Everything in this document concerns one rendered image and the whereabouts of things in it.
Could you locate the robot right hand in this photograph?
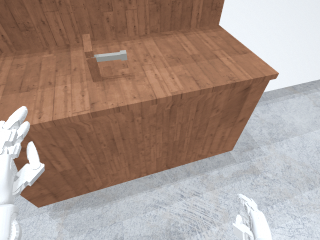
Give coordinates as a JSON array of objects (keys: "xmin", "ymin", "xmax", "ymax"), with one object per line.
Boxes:
[{"xmin": 232, "ymin": 193, "xmax": 273, "ymax": 240}]

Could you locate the robot left hand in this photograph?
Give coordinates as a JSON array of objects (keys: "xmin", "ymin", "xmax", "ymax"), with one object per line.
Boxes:
[{"xmin": 0, "ymin": 106, "xmax": 45, "ymax": 205}]

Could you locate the left robot forearm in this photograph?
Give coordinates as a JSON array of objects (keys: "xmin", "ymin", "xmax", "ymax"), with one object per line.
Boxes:
[{"xmin": 0, "ymin": 204, "xmax": 22, "ymax": 240}]

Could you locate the tap lever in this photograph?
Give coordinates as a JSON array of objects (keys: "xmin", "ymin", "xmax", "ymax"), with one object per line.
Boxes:
[{"xmin": 91, "ymin": 50, "xmax": 128, "ymax": 62}]

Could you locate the counter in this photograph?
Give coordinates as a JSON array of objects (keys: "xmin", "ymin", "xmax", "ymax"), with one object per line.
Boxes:
[{"xmin": 0, "ymin": 0, "xmax": 279, "ymax": 208}]

